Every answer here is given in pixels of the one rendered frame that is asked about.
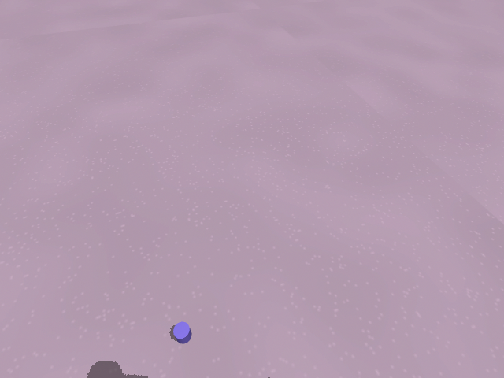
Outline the tin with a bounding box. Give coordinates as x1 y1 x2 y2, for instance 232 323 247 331
173 322 191 344

